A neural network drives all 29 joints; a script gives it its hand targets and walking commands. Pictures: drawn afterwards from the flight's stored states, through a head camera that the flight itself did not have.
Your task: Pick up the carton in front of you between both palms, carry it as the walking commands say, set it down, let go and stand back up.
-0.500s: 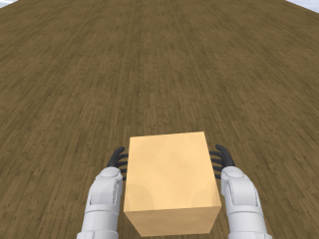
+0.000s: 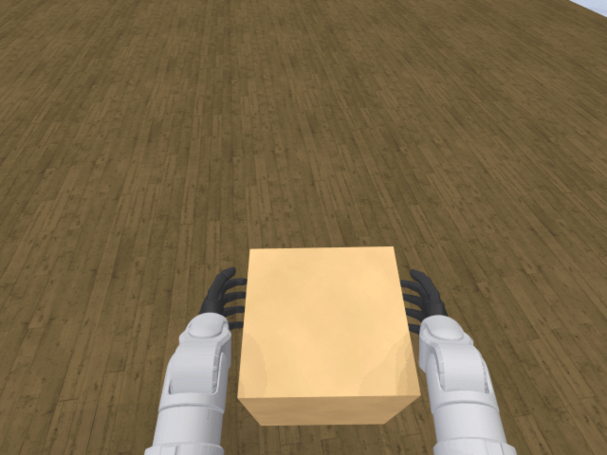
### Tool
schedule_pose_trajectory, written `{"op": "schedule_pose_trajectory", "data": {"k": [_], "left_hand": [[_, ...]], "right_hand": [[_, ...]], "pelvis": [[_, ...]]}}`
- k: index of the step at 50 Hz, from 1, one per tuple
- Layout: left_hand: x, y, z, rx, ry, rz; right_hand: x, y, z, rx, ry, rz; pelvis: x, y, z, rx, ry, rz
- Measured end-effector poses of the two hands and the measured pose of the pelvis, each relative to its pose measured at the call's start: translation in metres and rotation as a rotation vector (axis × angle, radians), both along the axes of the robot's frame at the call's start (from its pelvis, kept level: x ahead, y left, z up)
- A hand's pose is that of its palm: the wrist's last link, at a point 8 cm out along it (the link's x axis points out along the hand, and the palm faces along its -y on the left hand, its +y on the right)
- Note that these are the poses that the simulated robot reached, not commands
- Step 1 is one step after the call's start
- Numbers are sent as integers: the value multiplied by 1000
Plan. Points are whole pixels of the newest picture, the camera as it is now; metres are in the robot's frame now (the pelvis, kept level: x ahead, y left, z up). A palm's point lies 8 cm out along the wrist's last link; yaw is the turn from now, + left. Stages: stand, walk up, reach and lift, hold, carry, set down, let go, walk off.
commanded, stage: hold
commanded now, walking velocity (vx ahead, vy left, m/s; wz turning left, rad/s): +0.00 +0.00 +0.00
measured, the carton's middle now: (322, 343) +0.30 +0.00 -0.07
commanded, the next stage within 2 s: set down in 0.60 s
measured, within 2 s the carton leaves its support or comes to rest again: neither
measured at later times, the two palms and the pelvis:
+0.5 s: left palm (197, 313) +0.28 +0.17 +0.03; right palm (418, 326) +0.27 -0.13 +0.04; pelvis -0.01 +0.04 +0.00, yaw -3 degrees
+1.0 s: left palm (215, 307) +0.33 +0.17 -0.03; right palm (405, 320) +0.31 -0.13 -0.02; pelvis -0.02 +0.03 -0.02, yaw -4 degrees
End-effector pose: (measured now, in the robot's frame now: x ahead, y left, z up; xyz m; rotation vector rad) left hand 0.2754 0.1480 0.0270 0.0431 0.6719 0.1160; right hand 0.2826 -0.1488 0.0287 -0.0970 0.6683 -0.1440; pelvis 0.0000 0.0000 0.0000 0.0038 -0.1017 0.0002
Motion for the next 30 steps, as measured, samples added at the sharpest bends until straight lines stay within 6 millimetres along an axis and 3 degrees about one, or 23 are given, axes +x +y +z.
{"op": "schedule_pose_trajectory", "data": {"k": [5, 18, 30], "left_hand": [[8, -6, 1, 11, -10, -42], [7, 18, 2, -10, -13, -34], [12, 26, 6, -27, -16, -55]], "right_hand": [[-9, -6, 4, 11, -11, -45], [-8, 17, 8, 3, -12, -31], [-10, 24, 12, 8, -16, -51]], "pelvis": [[-2, 6, 1, 2, -12, -25], [-6, 28, 2, -3, -15, -41], [-5, 42, 2, -3, -20, -56]]}}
